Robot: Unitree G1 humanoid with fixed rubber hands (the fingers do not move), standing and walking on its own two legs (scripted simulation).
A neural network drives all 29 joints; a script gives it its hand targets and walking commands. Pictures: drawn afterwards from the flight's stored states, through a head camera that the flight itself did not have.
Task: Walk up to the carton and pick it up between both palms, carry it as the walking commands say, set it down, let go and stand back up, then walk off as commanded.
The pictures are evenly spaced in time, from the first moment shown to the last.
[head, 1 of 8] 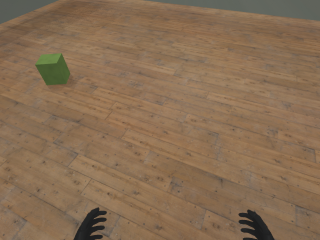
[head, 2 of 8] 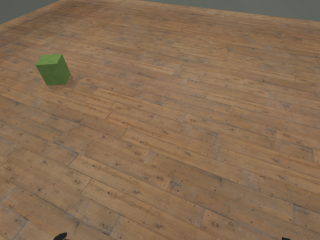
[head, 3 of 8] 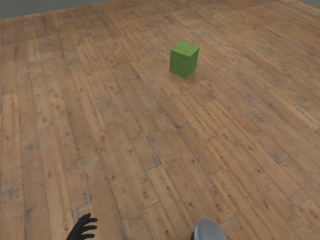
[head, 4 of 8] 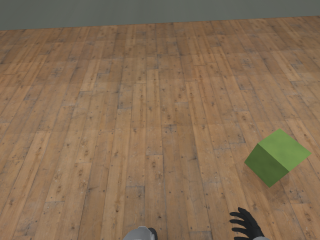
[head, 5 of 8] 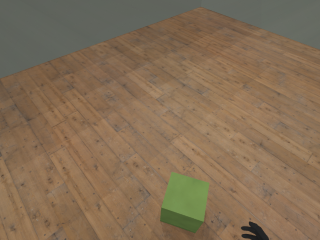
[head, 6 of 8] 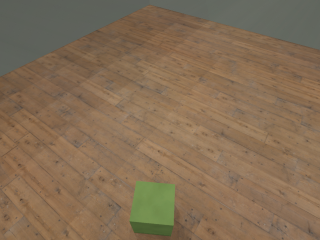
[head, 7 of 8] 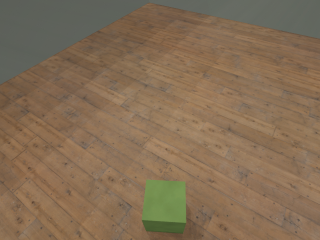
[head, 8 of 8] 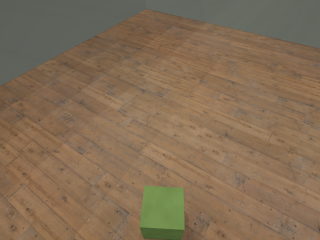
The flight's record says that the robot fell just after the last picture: no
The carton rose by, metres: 0.00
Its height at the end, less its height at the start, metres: +0.00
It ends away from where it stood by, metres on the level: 0.00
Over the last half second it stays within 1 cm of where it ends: yes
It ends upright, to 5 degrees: yes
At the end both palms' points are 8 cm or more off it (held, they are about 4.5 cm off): yes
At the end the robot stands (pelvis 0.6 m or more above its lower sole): yes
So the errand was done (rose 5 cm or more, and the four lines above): no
